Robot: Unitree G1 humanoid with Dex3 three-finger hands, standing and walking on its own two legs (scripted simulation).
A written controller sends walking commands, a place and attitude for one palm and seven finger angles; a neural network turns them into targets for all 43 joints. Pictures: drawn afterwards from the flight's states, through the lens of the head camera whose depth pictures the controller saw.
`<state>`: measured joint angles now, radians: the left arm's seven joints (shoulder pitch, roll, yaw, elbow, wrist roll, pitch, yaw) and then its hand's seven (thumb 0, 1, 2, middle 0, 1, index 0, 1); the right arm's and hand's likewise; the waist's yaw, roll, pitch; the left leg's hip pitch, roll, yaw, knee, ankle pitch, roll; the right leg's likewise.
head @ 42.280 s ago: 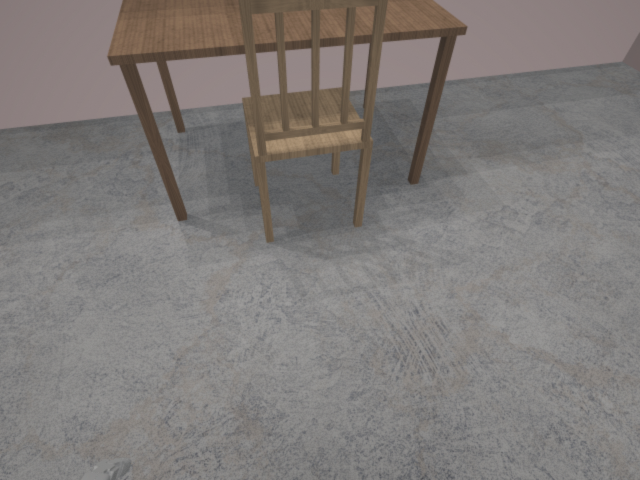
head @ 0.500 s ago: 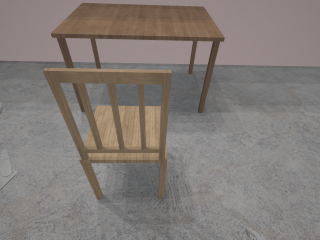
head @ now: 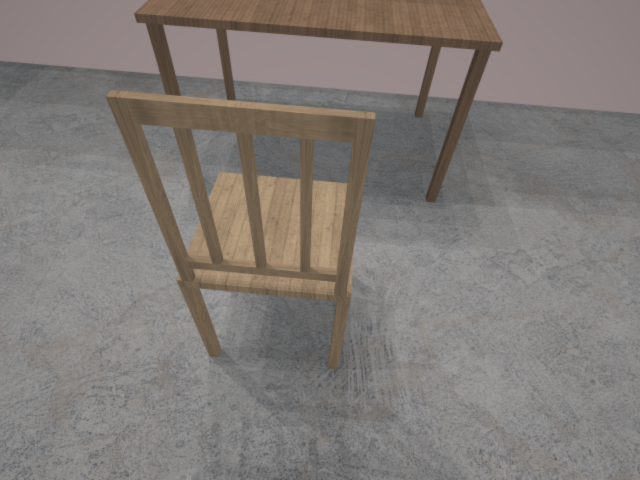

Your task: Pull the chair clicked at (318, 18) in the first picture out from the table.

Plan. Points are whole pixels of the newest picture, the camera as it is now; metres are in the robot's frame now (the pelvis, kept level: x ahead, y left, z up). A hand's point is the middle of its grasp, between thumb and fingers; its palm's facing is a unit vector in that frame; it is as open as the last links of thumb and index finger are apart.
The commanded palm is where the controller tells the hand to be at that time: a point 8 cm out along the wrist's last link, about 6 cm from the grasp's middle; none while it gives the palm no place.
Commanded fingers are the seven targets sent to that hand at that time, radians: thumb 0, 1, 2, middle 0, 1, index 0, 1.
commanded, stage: let the arm hang, fingers relaxed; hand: left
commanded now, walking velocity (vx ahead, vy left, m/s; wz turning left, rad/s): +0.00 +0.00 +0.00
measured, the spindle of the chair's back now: (254, 209) +0.58 +0.16 -0.06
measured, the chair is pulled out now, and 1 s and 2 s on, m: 0.62 0.62 0.62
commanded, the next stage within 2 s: look to check the result in 0.76 s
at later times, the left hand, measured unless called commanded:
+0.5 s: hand out of the picture -0.01 +0.17 -0.16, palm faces +0.01 -0.98 -0.20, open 7.4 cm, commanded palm none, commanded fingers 0.00 0.90 0.90 -0.20 -0.30 -0.20 -0.30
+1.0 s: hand out of the picture -0.01 +0.16 -0.16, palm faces +0.01 -0.99 -0.17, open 7.4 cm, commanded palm none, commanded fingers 0.00 0.90 0.90 -0.20 -0.30 -0.20 -0.30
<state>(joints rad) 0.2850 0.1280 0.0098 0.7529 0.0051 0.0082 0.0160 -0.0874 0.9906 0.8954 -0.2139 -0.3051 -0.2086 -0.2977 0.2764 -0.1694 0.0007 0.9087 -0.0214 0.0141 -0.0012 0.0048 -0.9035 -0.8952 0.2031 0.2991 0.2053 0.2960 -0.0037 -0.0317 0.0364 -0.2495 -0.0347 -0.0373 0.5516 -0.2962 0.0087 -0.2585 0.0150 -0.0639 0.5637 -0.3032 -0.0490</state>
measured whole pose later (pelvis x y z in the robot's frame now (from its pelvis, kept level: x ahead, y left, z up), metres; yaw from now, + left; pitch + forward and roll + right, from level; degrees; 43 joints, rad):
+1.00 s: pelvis +0.00 +0.00 +0.01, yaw -2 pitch -1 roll +0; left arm 0.35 0.11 -0.01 1.08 0.00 0.00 0.04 0.00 0.91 0.90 -0.20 -0.30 -0.20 -0.30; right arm 0.37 -0.10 0.01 1.10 -0.01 -0.01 -0.04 0.00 -0.91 -0.90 0.20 0.30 0.20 0.30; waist 0.00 0.02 0.02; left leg -0.16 -0.01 -0.01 0.43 -0.25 0.01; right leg -0.17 0.04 -0.03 0.43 -0.23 -0.05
